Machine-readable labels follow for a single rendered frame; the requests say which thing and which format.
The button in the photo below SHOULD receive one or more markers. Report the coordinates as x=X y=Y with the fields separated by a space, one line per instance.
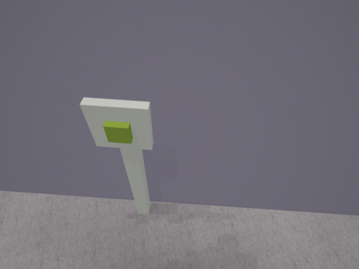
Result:
x=118 y=132

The panel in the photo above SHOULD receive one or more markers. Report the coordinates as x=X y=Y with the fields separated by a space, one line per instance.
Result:
x=96 y=111

